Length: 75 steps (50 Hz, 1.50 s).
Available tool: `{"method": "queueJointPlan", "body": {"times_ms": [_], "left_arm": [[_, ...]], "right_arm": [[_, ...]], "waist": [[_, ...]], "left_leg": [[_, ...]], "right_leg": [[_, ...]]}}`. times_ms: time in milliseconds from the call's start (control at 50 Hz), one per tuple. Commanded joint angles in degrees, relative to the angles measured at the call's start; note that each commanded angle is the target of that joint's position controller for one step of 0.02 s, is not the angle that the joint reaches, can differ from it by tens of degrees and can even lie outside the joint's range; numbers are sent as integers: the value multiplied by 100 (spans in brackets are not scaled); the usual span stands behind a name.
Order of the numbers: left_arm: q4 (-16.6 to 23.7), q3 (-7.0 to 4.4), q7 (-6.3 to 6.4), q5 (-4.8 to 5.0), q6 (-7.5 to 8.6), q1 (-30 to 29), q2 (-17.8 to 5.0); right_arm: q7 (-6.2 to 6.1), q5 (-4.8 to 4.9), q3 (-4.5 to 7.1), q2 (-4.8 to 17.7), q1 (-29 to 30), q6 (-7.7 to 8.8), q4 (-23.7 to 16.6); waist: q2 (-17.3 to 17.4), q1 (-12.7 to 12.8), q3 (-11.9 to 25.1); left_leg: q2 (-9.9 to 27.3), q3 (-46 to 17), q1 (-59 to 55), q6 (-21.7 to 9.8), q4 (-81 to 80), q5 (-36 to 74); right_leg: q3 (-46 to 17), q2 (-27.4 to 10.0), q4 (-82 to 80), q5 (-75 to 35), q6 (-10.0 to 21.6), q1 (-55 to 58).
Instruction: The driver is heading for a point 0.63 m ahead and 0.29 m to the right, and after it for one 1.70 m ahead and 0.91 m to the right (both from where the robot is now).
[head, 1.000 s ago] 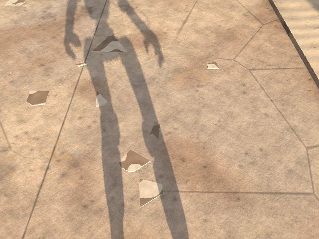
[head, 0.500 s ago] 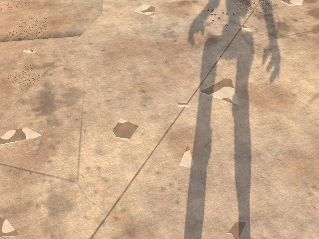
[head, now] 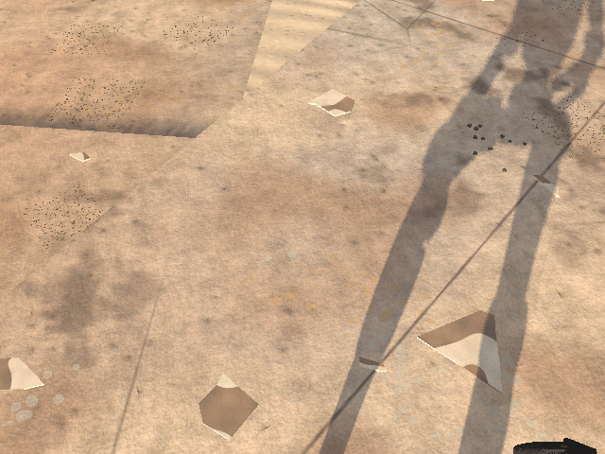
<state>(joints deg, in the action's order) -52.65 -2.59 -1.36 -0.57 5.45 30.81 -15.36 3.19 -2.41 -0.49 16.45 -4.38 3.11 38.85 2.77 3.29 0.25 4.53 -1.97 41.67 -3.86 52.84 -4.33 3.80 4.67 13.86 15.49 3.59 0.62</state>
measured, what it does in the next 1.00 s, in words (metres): walks ahead, turning right: left foot, then right foot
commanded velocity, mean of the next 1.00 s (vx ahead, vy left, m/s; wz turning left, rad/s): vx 1.00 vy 0.00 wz -0.76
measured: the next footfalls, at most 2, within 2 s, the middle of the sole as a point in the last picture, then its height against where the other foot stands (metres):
left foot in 0.16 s outside the picture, level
right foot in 0.62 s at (408, 358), level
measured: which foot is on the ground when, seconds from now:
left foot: up 0.00-0.14, down 0.16-0.62, up 0.64-1.00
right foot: down 0.00-0.18, up 0.20-0.60, down 0.62-1.00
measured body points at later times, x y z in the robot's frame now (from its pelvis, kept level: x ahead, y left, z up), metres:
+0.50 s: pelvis +0.47 -0.02 -0.01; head +0.49 -0.03 +0.44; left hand +0.77 +0.15 -0.09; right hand +0.33 -0.28 -0.14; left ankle +0.34 +0.11 -0.74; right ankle +0.63 -0.18 -0.68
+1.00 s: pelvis +0.91 -0.22 -0.02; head +0.94 -0.25 +0.43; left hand +1.11 +0.01 -0.13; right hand +0.96 -0.56 -0.06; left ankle +1.16 -0.24 -0.72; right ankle +0.72 -0.15 -0.74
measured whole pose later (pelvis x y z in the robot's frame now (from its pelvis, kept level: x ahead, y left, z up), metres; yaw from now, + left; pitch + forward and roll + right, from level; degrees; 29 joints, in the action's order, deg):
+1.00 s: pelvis +0.91 -0.22 -0.02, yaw -48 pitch +3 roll +0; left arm -46.7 -5.4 -0.8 -0.1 3.2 26.1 -19.7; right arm 0.8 -1.5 -1.5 15.4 1.7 3.5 33.0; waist -0.4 7.9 -1.5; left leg 3.7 -4.5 34.7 2.2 30.7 -1.2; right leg -16.8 9.2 20.5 24.9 8.6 5.2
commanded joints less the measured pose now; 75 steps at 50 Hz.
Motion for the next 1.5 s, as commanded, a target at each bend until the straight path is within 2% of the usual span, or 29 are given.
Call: {"method": "queueJointPlan", "body": {"times_ms": [20, 100, 140, 160, 200, 220, 260, 340, 500, 580, 600, 620, 640, 660, 700, 780, 940, 980, 1020, 1040, 1060, 1080, 1120, 1200, 1360, 1420, 1460, 1480, 1500], "left_arm": [[390, -126, 2, 124, 233, -420, -730], [238, -203, 70, 97, 165, -217, -1208], [174, -255, 148, -15, 46, -257, -1457], [239, -228, 164, -45, 16, -434, -1329], [680, 5, 81, 264, 33, 275, -234], [679, -91, 138, 173, -35, -482, -701], [741, -72, 49, 77, -112, -1110, -578], [1006, -29, -139, -90, -498, -1486, -187], [1662, 101, -417, -68, -493, -3058, -280], [1123, -142, -257, -21, -461, -1113, -868], [747, -312, -146, -27, -453, 54, -1124], [690, -530, -1, 141, -546, 61, -1414], [933, -596, 5, -110, -619, -767, -2141], [1175, -661, 38, -100, -653, -645, -2173], [911, -507, 138, -41, -534, -836, -1470], [987, -335, 142, 32, -208, -1228, -1085], [970, -496, 52, 87, -134, -785, -1306], [1014, -535, 101, 53, -148, -909, -1461], [1020, -528, 66, -32, -105, -1238, -1610], [1153, -316, 81, -78, -22, -1315, -882], [1483, -88, 37, 198, 2, -440, -157], [1210, -40, 113, 4, -93, -607, -579], [1274, -81, -8, -165, -157, -1551, -802], [1620, 74, -194, -228, -308, -2056, -448], [2233, 306, -388, -154, -225, -3693, -416], [2047, 214, -217, -249, -221, -3222, -656], [1390, 0, -39, -261, -224, -1151, -1023], [1146, -161, 75, -346, -228, -278, -1473], [1219, -271, 116, -308, -258, -506, -1845]], "right_arm": [[96, 57, -68, 151, 870, 114, -590], [-54, 5, 52, 463, 805, 136, -525], [-229, -14, 228, 792, -691, 164, -90], [-334, -58, 349, 1038, -1801, 179, 218], [-388, -223, 572, 1687, -2280, 164, 247], [-355, -148, 519, 1168, -1717, 153, 202], [-333, -96, 410, 585, -1272, 230, 341], [-311, 137, 344, 281, -1414, 418, 746], [-373, 151, 405, 673, -1542, 531, 956], [-528, 72, 599, 1368, -1405, 152, 760], [-505, 32, 620, 1392, -1214, 54, 656], [-420, 76, 605, 1114, -1037, 52, 642], [-314, 20, 367, 311, -1729, 177, 46], [-342, 42, 316, 547, -1178, 352, -290], [-349, 18, 277, 650, -641, 464, -335], [-331, -185, 190, 474, -696, 14, -305], [-219, 115, 82, 394, 873, 66, -958], [-293, 117, 205, 688, 314, 93, -803], [-460, 94, 445, 1142, -1712, 132, -286], [-580, -60, 570, 1483, -2925, 171, -79], [-525, -198, 653, 1976, -2338, 172, -116], [-436, -131, 641, 1394, -1591, 127, -242], [-349, -75, 477, 633, -1284, 123, -82], [-283, 58, 373, 417, -1820, 319, 583], [-197, 197, 422, 869, -2229, 429, 975], [-283, 174, 463, 1240, -2511, 346, 1178], [-385, 163, 468, 1358, -2314, 199, 1182], [-369, 115, 371, 911, -2364, 184, 1005], [-272, 281, 246, 254, -2790, 232, 689]], "waist": [[-476, -231, -916], [-492, -344, -392], [-788, -1057, 612], [-708, -1590, 1140], [1597, -965, 2857], [646, -964, 1816], [-100, -746, 457], [120, -284, -269], [-158, -179, -830], [368, 924, 417], [210, 1375, 918], [-727, 1338, 764], [-1935, -20, 949], [-1017, 434, 1725], [216, -46, 97], [209, -606, -356], [-524, 120, -261], [-561, -165, 102], [-374, -1308, 1145], [359, -1676, 1824], [2550, -651, 2349], [1379, -639, 1528], [-169, -670, 350], [217, -388, -221], [-9, -459, -802], [367, -125, -145], [459, 912, 920], [-165, 1035, 1578], [-1794, 286, 2360]], "left_leg": [[22, 444, -1138, 18, -1376, 1223], [-507, 606, -1839, -97, -2100, 806], [-799, 515, -3447, -195, -2131, -263], [-307, 149, -4874, -230, -2057, -527], [2286, -4536, -6844, -830, -3439, -3756], [1903, -3905, -6138, -676, -3664, -3903], [1519, -2180, -4567, -509, -3837, -2009], [1245, -456, -3502, -266, -4407, -759], [629, 1902, -3670, 180, -4711, 3018], [1010, 1821, -4405, 194, -1644, 6733], [1019, 1647, -3786, 118, 97, 5948], [-9, 1613, -2502, 290, 2542, 1595], [-747, 982, 76, 669, 4581, -2495], [-665, -222, 833, 593, 4713, -2180], [-17, -360, 664, 523, 3158, -1621], [357, -169, -694, 820, 1558, -1797], [-193, 78, -1848, 655, -1979, 937], [-443, 0, -2624, 573, -2297, 369], [-394, 193, -4592, 385, -2142, -520], [740, -1072, -5848, 241, -2202, -2535], [2183, -4934, -6584, -450, -3827, -3836], [2010, -5301, -5872, -730, -4063, -4941], [1376, -3214, -4409, -593, -3913, -3285], [877, -1692, -3629, -417, -4241, -1630], [681, 283, -3172, -377, -5488, 1458], [807, 653, -4357, -259, -3964, 5350], [719, 798, -3794, -118, -1192, 5568], [349, 734, -2520, -127, 953, 2701], [-647, 272, -621, 56, 3037, -2030]], "right_leg": [[-796, -1286, -1645, -1947, 672, -1600], [-767, -1437, -720, -5000, 572, -77], [-792, -1411, 1407, -5985, 427, 62], [-756, -1185, 2999, -4844, 364, -882], [-862, -128, 6698, 1001, 322, -3590], [-918, -560, 6854, 437, 411, -4228], [-824, -954, 6273, -111, 339, -4174], [-730, -1347, 5905, -167, 125, -4181], [582, -736, 3033, -2259, 497, -3343], [755, 78, 2963, -963, 902, -1221], [400, 190, 2679, -492, 1076, 121], [-446, -80, 2087, -63, 1273, 953], [-3518, -1484, 1672, -812, 2271, 2096], [-5162, -1966, 416, 763, 2706, 2464], [-4498, -1722, -147, 702, 2017, 498], [-2878, -798, -246, -598, 1746, -1837], [-2675, -522, -9, -2408, 1003, -1327], [-2812, -555, 775, -3460, 757, -863], [-2378, -354, 3157, -4201, 510, -1090], [-1981, -39, 5201, -2099, 471, -2036], [-1379, 614, 6576, 1222, 220, -3699], [-1255, 3, 6924, 674, 349, -4456], [-1100, -417, 6286, 14, 282, -4261], [-1303, -565, 5432, 104, 157, -4267], [-4, -542, 2446, -1801, 250, -2939], [345, -41, 2174, -948, 525, -2139], [106, 18, 1838, -566, 757, 144], [-1173, -1116, 1878, 874, 872, 1585], [-4508, -2632, 946, 2198, 1351, 2674]]}}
